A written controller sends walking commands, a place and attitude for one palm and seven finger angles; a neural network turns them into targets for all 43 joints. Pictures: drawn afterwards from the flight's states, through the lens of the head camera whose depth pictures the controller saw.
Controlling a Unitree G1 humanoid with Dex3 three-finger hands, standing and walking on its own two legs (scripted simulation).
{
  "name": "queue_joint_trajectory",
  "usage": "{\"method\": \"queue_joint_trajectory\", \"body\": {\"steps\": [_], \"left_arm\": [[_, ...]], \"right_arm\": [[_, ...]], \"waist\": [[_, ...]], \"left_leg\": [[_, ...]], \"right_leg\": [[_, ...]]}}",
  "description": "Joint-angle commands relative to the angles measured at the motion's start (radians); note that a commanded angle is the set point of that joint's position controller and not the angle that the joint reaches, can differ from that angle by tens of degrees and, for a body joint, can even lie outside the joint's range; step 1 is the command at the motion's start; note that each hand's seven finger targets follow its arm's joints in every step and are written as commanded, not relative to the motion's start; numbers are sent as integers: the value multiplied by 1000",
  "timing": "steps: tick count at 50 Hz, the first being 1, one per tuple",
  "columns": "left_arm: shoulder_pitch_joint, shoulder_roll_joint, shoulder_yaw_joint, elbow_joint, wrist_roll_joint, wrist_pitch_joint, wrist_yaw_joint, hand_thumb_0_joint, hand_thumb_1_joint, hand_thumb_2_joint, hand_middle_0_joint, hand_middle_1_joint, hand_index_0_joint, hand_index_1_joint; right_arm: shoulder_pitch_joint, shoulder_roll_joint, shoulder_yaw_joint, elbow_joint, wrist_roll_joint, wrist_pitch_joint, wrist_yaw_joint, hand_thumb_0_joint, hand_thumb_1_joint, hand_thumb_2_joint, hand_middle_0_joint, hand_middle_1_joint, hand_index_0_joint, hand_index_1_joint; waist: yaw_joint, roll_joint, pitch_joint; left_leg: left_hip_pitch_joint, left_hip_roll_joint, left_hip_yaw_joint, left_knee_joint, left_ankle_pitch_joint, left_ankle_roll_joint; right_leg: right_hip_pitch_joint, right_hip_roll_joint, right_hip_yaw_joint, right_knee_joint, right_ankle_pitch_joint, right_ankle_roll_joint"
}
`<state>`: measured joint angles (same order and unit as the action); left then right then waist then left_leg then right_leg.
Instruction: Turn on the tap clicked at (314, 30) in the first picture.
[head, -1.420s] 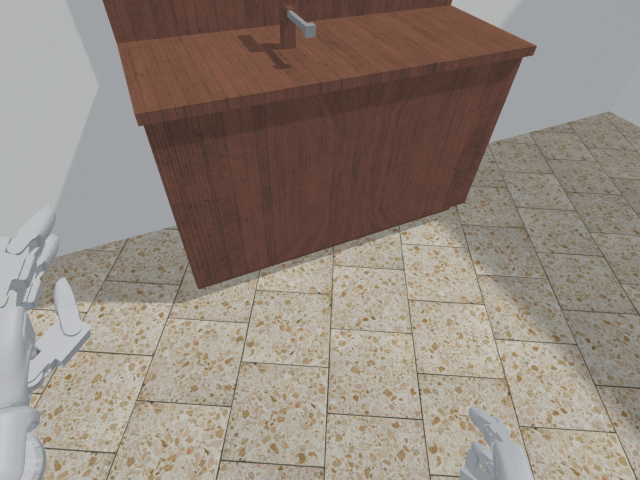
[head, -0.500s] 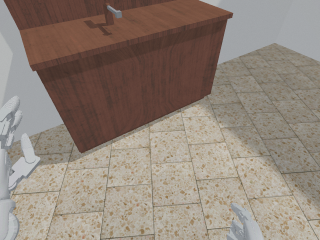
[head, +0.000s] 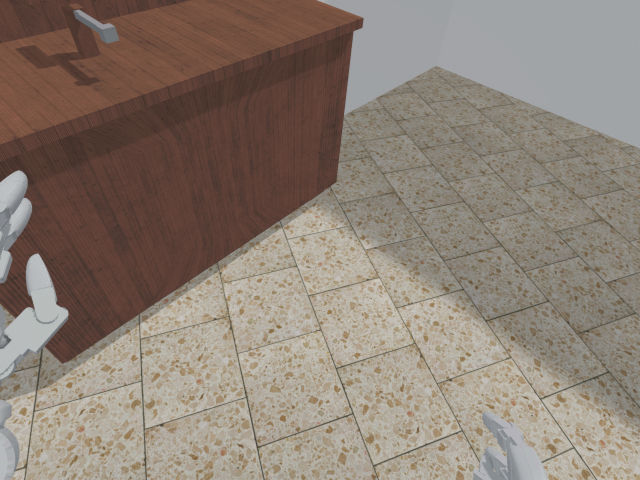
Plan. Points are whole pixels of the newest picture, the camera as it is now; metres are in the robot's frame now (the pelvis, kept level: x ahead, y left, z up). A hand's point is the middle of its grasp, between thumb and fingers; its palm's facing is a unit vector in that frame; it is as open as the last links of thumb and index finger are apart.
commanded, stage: walk to a spot facing it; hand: left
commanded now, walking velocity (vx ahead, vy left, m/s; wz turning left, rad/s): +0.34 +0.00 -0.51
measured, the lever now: (108, 33) +0.90 +0.52 +0.13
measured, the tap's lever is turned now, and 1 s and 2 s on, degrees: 0 0 0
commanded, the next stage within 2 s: turn to face it in 1.02 s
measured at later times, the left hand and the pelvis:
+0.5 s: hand (272, 168) +0.43 +0.10 +0.18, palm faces +0.13 -0.84 -0.53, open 7.4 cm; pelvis +0.14 -0.06 -0.02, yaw -14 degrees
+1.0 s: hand (303, 99) +0.60 +0.08 +0.18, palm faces +0.15 -0.94 -0.30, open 7.4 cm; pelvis +0.31 -0.08 -0.01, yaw -18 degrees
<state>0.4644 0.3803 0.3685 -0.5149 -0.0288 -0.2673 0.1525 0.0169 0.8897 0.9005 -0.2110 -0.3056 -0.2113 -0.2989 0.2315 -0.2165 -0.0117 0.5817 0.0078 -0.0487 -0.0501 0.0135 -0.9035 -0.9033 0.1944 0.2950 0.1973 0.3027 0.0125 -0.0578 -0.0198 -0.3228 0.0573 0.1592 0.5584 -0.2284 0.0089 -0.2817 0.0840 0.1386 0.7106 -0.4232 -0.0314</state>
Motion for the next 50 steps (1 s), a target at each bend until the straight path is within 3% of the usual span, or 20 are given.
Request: {"method": "queue_joint_trajectory", "body": {"steps": [1, 3, 7, 14, 18, 20, 21, 22, 23, 25, 28, 31, 38, 42, 43, 44, 45, 46, 47, 50], "left_arm": [[-147, 209, 131, -173, 18, -69, 9, 0, 900, 900, -200, -300, -200, -300], [-210, 140, 57, -206, 25, -61, -1, 0, 900, 900, -200, -300, -200, -300], [-181, 109, 39, -225, 37, -33, -5, 0, 900, 900, -200, -300, -200, -300], [-117, 155, 110, -218, 46, -25, -11, 0, 900, 900, -200, -300, -200, -300], [-57, 190, 142, -253, 28, -28, -11, 0, 900, 900, -200, -300, -200, -300], [-35, 201, 143, -279, 33, -11, -7, 0, 900, 900, -200, -300, -200, -300], [-43, 256, 184, -305, 41, -17, 1, 0, 900, 900, -200, -300, -200, -300], [-22, 315, 257, -331, 22, -29, 12, 0, 900, 900, -200, -300, -200, -300], [-35, 330, 302, -354, 10, -38, 26, 0, 900, 900, -200, -300, -200, -300], [30, 299, 283, -341, 6, -39, 21, 0, 900, 900, -200, -300, -200, -300], [100, 250, 281, -329, -1, -50, 25, 0, 900, 900, -200, -300, -200, -300], [91, 223, 272, -260, -19, -37, 17, 0, 900, 900, -200, -300, -200, -300], [-19, 153, 142, -120, -12, 6, 18, 0, 900, 900, -200, -300, -200, -300], [-191, 143, 61, -159, 8, 0, 19, 0, 900, 900, -200, -300, -200, -300], [-237, 147, 51, -204, 11, -11, 20, 0, 900, 900, -200, -300, -200, -300], [-252, 149, 55, -231, 12, -15, 21, 0, 900, 900, -200, -300, -200, -300], [-276, 157, 58, -252, 9, -28, 26, 0, 900, 900, -200, -300, -200, -300], [-264, 203, 77, -214, 17, -31, 23, 0, 900, 900, -200, -300, -200, -300], [-276, 209, 79, -247, 17, -26, 21, 0, 900, 900, -200, -300, -200, -300], [-182, 189, 112, -355, 15, -25, 19, 0, 900, 900, -200, -300, -200, -300]], "right_arm": [[-104, -96, -18, -141, -27, -67, -11, 0, -900, -900, 200, 300, 200, 300], [-95, -92, -20, -123, -21, -75, -1, 0, -900, -900, 200, 300, 200, 300], [-62, -104, -32, -117, -20, -84, 6, 0, -900, -900, 200, 300, 200, 300], [-64, -81, -38, -131, -27, -90, 16, 0, -900, -900, 200, 300, 200, 300], [-66, -79, -36, -140, -16, -94, 17, 0, -900, -900, 200, 300, 200, 300], [-76, -77, -35, -143, 4, -91, 27, 0, -900, -900, 200, 300, 200, 300], [-72, -65, -39, -144, 12, -85, 34, 0, -900, -900, 200, 300, 200, 300], [-107, -53, -36, -172, 8, -81, 32, 0, -900, -900, 200, 300, 200, 300], [-124, -48, -25, -165, -9, -78, 24, 0, -900, -900, 200, 300, 200, 300], [-92, -79, -38, -129, -5, -60, 45, 0, -900, -900, 200, 300, 200, 300], [-126, -77, -31, -105, -6, -17, 40, 0, -900, -900, 200, 300, 200, 300], [-124, -79, -35, -111, -5, 3, 23, 0, -900, -900, 200, 300, 200, 300], [-105, -79, -30, -147, -2, -28, -12, 0, -900, -900, 200, 300, 200, 300], [-75, -93, -33, -148, -8, -45, -35, 0, -900, -900, 200, 300, 200, 300], [-63, -111, -44, -151, -7, -52, -41, 0, -900, -900, 200, 300, 200, 300], [-78, -132, -47, -157, -8, -54, -42, 0, -900, -900, 200, 300, 200, 300], [-76, -108, -29, -160, -10, -56, -34, 0, -900, -900, 200, 300, 200, 300], [-97, -89, -6, -143, -28, -60, -32, 0, -900, -900, 200, 300, 200, 300], [-105, -82, -4, -137, -31, -62, -25, 0, -900, -900, 200, 300, 200, 300], [-107, -92, -27, -127, -19, -76, -8, 0, -900, -900, 200, 300, 200, 300]], "waist": [[-12, 314, -41], [-27, 241, 55], [-18, 252, 30], [-34, 320, -6], [-18, 317, -117], [7, 212, -190], [6, 16, -257], [9, -154, -310], [7, -83, -268], [-9, 2, -256], [-25, 77, -161], [-36, -14, -98], [-1, -100, -31], [-28, -7, -21], [-44, 97, -51], [-35, 296, -96], [-24, 380, -88], [-29, 376, -72], [-32, 333, -24], [-2, 284, -31]], "left_leg": [[291, 470, -541, -352, -213, 187], [201, 432, -394, -348, -168, 175], [205, 322, -81, -297, 102, 90], [295, 306, 74, -272, 409, 58], [341, 284, 152, 43, 709, 47], [157, 236, 136, 351, 601, 26], [-68, 164, 122, 621, 245, 7], [-368, 16, 17, 881, -363, -17], [-439, 66, -138, 955, -401, -22], [-477, 106, -199, 960, -262, -42], [-457, 131, -189, 860, -138, -56], [-328, 139, -136, 559, -76, -58], [-122, 52, 15, 145, 13, -16], [131, 18, 52, -50, 49, 9], [259, 59, -32, -95, 46, 39], [389, 224, -280, -154, 74, 101], [425, 385, -523, -229, 186, 186], [323, 426, -584, -289, 20, 211], [229, 425, -576, -315, -63, 218], [182, 348, -298, -287, -28, 158]], "right_leg": [[-464, -111, -92, 593, -80, 31], [-507, -168, -106, 626, -14, 40], [-458, -173, -221, 514, 117, 57], [-341, -148, -355, 159, 204, 56], [-63, -36, -442, -130, 186, 20], [235, -52, -382, -210, 289, -10], [440, -227, -132, -174, 565, -103], [600, -434, 302, -176, 1038, -242], [553, -498, 333, -193, 1056, -253], [479, -487, 294, -248, 638, -244], [238, -416, 99, -331, 493, -209], [69, -349, -50, -378, 398, -164], [78, -327, -63, -379, 288, -127], [27, -269, -137, -176, 334, -75], [-43, -244, -149, -16, 380, -46], [-178, -160, -206, 180, 174, 5], [-302, -100, -197, 386, -153, 20], [-320, -121, -134, 522, -157, 13], [-324, -151, -109, 555, -124, 16], [-323, -182, -153, 477, -36, 32]]}}
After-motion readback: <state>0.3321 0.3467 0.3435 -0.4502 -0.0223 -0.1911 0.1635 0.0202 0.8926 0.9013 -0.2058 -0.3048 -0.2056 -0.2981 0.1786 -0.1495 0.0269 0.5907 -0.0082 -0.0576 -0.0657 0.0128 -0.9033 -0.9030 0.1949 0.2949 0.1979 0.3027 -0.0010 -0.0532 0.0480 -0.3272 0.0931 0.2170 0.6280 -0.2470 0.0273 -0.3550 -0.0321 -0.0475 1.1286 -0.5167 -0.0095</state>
